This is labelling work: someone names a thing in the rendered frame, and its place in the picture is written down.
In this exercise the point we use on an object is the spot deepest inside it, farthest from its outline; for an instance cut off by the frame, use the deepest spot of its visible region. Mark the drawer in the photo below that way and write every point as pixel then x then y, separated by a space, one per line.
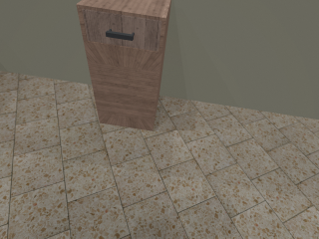
pixel 147 31

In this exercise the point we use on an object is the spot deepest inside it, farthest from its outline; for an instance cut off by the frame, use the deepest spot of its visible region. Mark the cabinet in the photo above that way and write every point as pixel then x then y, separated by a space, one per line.
pixel 126 80

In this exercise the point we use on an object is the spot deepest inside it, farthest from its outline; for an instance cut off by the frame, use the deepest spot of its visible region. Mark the handle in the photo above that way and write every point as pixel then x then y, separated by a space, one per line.
pixel 119 35

